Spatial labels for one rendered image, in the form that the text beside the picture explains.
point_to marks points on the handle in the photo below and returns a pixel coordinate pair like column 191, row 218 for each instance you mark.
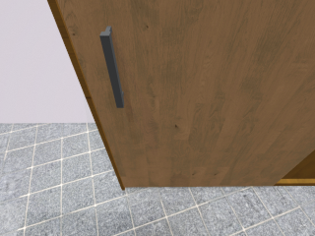
column 111, row 64

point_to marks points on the wardrobe door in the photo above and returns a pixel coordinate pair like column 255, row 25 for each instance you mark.
column 217, row 93
column 303, row 170

